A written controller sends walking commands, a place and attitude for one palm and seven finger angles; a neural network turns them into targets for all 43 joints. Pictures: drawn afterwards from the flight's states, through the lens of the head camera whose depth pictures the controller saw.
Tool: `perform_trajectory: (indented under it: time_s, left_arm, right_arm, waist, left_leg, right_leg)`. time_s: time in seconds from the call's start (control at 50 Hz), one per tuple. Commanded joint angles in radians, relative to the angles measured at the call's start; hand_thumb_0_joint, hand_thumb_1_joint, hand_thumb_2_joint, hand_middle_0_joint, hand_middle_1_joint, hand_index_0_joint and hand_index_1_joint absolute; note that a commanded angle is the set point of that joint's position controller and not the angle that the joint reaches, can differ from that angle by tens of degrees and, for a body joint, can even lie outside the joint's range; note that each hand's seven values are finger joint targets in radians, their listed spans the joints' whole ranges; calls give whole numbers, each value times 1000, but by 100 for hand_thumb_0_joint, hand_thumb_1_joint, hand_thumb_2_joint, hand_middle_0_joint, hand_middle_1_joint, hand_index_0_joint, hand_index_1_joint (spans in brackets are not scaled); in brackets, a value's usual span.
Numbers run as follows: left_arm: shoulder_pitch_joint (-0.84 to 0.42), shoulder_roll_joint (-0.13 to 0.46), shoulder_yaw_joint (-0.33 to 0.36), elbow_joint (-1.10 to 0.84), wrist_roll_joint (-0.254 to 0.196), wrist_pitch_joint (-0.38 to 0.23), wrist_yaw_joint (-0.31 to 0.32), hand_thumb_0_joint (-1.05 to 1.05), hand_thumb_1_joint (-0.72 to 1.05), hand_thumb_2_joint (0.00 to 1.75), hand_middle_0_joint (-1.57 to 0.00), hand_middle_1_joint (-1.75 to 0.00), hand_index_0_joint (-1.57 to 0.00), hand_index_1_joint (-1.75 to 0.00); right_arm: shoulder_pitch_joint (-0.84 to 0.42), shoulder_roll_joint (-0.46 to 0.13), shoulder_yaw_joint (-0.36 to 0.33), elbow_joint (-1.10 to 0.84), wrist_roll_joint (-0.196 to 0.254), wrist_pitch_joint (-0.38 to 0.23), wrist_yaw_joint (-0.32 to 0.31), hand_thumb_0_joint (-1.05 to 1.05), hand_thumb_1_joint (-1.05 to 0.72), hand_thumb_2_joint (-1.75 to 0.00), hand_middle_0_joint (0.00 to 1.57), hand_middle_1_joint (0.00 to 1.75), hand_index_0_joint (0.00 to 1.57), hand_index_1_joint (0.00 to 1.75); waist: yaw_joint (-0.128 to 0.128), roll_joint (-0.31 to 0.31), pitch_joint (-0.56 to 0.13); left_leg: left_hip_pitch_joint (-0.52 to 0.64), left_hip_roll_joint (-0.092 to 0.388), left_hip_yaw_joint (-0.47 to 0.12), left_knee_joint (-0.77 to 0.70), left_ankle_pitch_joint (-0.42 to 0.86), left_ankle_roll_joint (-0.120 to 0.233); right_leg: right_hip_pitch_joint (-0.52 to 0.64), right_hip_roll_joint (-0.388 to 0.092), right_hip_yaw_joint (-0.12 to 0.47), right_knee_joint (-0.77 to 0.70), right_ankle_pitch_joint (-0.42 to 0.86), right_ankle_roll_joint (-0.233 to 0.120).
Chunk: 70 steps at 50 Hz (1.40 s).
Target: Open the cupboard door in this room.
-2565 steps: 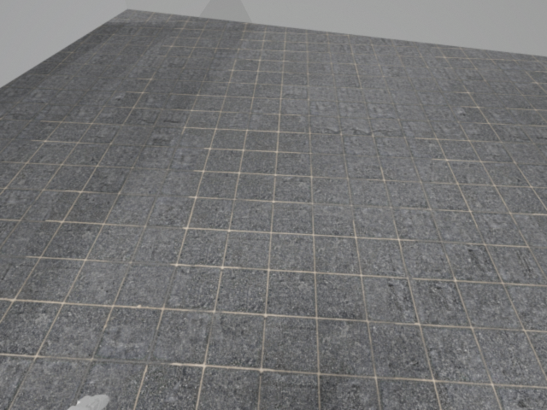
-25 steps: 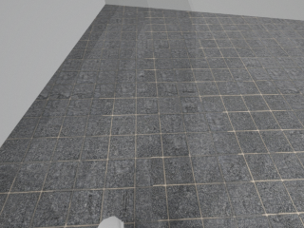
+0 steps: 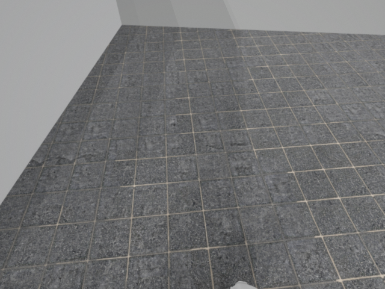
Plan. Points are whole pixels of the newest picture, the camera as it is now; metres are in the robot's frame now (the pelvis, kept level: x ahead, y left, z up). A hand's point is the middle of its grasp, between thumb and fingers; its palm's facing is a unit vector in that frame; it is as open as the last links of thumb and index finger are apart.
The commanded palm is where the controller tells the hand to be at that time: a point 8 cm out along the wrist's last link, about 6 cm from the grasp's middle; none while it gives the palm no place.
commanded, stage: turn to face it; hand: left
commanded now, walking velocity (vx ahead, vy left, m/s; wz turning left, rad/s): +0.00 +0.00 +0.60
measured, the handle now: out of the picture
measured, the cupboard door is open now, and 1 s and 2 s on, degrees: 47 47 47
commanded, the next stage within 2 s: none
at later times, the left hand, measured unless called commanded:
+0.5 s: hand (124, 281) +0.17 +0.19 -0.20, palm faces +0.27 -0.94 -0.19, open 7.4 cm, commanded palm none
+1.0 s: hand (143, 280) +0.17 +0.13 -0.16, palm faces +0.53 -0.81 -0.27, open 7.4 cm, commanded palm none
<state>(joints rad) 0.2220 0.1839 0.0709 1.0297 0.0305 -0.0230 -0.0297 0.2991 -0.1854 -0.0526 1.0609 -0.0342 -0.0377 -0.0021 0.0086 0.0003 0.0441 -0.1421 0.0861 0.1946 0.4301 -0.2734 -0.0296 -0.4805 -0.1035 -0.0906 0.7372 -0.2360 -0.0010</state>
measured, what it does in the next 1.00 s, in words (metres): walks ahead, turning left: right foot, then left foot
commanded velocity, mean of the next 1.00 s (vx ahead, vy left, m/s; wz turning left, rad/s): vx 0.00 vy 0.00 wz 0.60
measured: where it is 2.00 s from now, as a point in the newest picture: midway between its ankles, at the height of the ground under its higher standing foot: (215, 280)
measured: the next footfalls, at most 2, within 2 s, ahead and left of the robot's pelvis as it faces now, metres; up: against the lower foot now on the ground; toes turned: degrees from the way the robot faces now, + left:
right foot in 0.06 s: +0.15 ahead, -0.13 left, +0.00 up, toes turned -7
left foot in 0.40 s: +0.22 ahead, +0.10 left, +0.00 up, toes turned +21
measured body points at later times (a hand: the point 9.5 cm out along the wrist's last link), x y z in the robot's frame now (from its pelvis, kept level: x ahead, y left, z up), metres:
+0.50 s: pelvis +0.15 -0.01 -0.02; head +0.19 +0.03 +0.43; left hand +0.15 +0.24 -0.18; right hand +0.30 -0.23 -0.15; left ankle +0.18 +0.09 -0.74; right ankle +0.11 -0.15 -0.68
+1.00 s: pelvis +0.22 -0.07 +0.00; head +0.28 -0.05 +0.45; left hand +0.14 +0.18 -0.14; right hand +0.44 -0.25 -0.15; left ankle +0.14 +0.04 -0.68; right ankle +0.24 -0.18 -0.74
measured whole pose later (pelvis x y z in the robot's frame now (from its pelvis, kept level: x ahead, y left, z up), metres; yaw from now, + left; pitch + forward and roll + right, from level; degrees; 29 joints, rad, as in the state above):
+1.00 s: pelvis +0.22 -0.07 +0.00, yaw +34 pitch +1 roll +3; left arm 0.21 0.20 0.04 0.89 0.02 0.00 0.02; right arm 0.13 -0.25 -0.08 0.93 -0.01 0.09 0.03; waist -0.01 -0.02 0.11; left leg -0.49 0.02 0.06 0.98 -0.44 -0.07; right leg -0.20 -0.12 -0.17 0.52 -0.33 0.00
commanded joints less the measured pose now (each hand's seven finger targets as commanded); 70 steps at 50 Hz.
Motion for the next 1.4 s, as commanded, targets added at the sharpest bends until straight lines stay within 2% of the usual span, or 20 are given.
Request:
perform_trajectory:
  time_s: [0.0,0.04,0.06,0.16,0.34,0.38,0.4,0.44,0.52,0.7,0.72,0.76,0.78,0.86,1.06,1.08,1.12,1.14,1.22,1.38]
  left_arm:
    - [121,72,10,-4,3,-20,3,0,90,90,-20,-30,-20,-30]
    - [293,257,43,41,1,-42,22,0,90,90,-20,-30,-20,-30]
    - [283,243,30,36,-9,-41,32,0,90,90,-20,-30,-20,-30]
    - [56,122,-1,-26,-9,-37,53,0,90,90,-20,-30,-20,-30]
    - [-2,172,24,-78,-16,-8,56,0,90,90,-20,-30,-20,-30]
    - [-24,98,4,-146,-31,10,50,0,90,90,-20,-30,-20,-30]
    - [-72,120,6,-178,-16,23,55,0,90,90,-20,-30,-20,-30]
    - [-106,107,14,-169,-11,30,53,0,90,90,-20,-30,-20,-30]
    - [-50,96,18,-147,-11,39,39,0,90,90,-20,-30,-20,-30]
    - [-6,114,15,-194,-15,34,42,0,90,90,-20,-30,-20,-30]
    - [41,139,22,-188,-15,26,46,0,90,90,-20,-30,-20,-30]
    - [70,297,47,-198,7,14,58,0,90,90,-20,-30,-20,-30]
    - [36,292,41,-219,0,16,63,0,90,90,-20,-30,-20,-30]
    - [-41,177,7,-223,-9,5,62,0,90,90,-20,-30,-20,-30]
    - [56,261,38,-176,-10,4,56,0,90,90,-20,-30,-20,-30]
    - [39,256,35,-179,-15,5,52,0,90,90,-20,-30,-20,-30]
    - [-31,147,6,-260,-24,16,45,0,90,90,-20,-30,-20,-30]
    - [-73,173,10,-269,-12,36,55,0,90,90,-20,-30,-20,-30]
    - [-49,147,19,-205,-11,52,40,0,90,90,-20,-30,-20,-30]
    - [-21,133,16,-220,-14,42,37,0,90,90,-20,-30,-20,-30]
  right_arm:
    - [8,-112,-17,-38,7,-3,1,0,-90,-90,20,30,20,30]
    - [40,-25,2,-65,23,0,8,0,-90,-90,20,30,20,30]
    - [11,-59,-3,-72,25,6,0,0,-90,-90,20,30,20,30]
    - [0,-16,6,-34,25,34,2,0,-90,-90,20,30,20,30]
    - [8,-73,-6,-95,12,47,25,0,-90,-90,20,30,20,30]
    - [115,-257,-50,-105,1,43,10,0,-90,-90,20,30,20,30]
    - [126,-276,-55,-103,5,49,-2,0,-90,-90,20,30,20,30]
    - [14,-248,-53,-143,7,44,-16,0,-90,-90,20,30,20,30]
    - [-82,-211,-42,-184,7,30,-16,0,-90,-90,20,30,20,30]
    - [-156,-247,-75,-230,8,62,0,0,-90,-90,20,30,20,30]
    - [-180,-231,-73,-243,15,64,2,0,-90,-90,20,30,20,30]
    - [-208,-131,-56,-289,24,65,16,0,-90,-90,20,30,20,30]
    - [-199,-174,-64,-290,17,72,21,0,-90,-90,20,30,20,30]
    - [-192,-130,-49,-231,18,91,32,0,-90,-90,20,30,20,30]
    - [-205,-130,-24,-234,23,70,33,0,-90,-90,20,30,20,30]
    - [-138,-159,-34,-218,18,66,33,0,-90,-90,20,30,20,30]
    - [24,-356,-82,-191,14,61,18,0,-90,-90,20,30,20,30]
    - [43,-346,-80,-176,20,63,9,0,-90,-90,20,30,20,30]
    - [-156,-255,-56,-228,11,54,-9,0,-90,-90,20,30,20,30]
    - [-182,-265,-71,-239,6,66,1,0,-90,-90,20,30,20,30]
  waist:
    - [52,34,18]
    - [108,-386,-103]
    - [110,-305,-124]
    - [-1,-159,-80]
    - [-58,-74,-101]
    - [-114,380,-169]
    - [-121,204,-180]
    - [-79,253,-132]
    - [-23,112,-129]
    - [-5,171,-133]
    - [22,124,-138]
    - [55,-342,-91]
    - [40,-245,-81]
    - [-21,-232,-41]
    - [-11,-194,-126]
    - [-51,-130,-164]
    - [-133,321,-238]
    - [-130,154,-233]
    - [-28,160,-91]
    - [-8,175,-77]
  left_leg:
    - [-248,120,-65,-27,-128,77]
    - [-475,-64,-4,496,-386,9]
    - [-463,-26,-128,644,-392,15]
    - [-384,28,-144,624,-171,-16]
    - [-84,-35,-44,94,141,11]
    - [124,341,-578,-42,730,244]
    - [79,379,-619,-66,537,288]
    - [-19,298,-579,-102,316,234]
    - [-61,179,-407,-90,354,179]
    - [-175,103,-463,-18,233,152]
    - [-252,66,-448,34,172,119]
    - [-530,-163,-187,473,-312,-20]
    - [-480,-107,-237,668,-322,-8]
    - [-492,-50,-189,773,-153,-43]
    - [-159,-109,-38,131,-29,0]
    - [-3,-86,-63,27,115,19]
    - [267,367,-616,-6,884,292]
    - [230,370,-572,3,759,307]
    - [-32,165,-401,-67,393,190]
    - [-159,110,-464,-40,230,169]
  right_leg:
    - [357,45,-33,-187,53,6]
    - [598,-339,435,-446,87,-133]
    - [548,-375,468,-488,99,-186]
    - [372,-281,45,-413,533,-131]
    - [310,-229,-133,-139,428,-28]
    - [-48,-2,-119,314,-452,90]
    - [-67,13,29,440,-461,72]
    - [-145,-8,98,511,-314,77]
    - [-58,12,90,368,-180,86]
    - [227,99,35,-131,-104,69]
    - [341,78,46,-275,-19,62]
    - [426,-371,478,-517,3,-118]
    - [301,-419,432,-500,11,-168]
    - [359,-214,101,-366,477,-93]
    - [452,-239,-45,-133,755,-46]
    - [358,-224,-75,-4,667,-8]
    - [-110,-13,-46,417,-446,97]
    - [-144,-25,64,477,-429,87]
    - [-75,-10,93,412,-205,92]
    - [165,85,36,-11,-157,76]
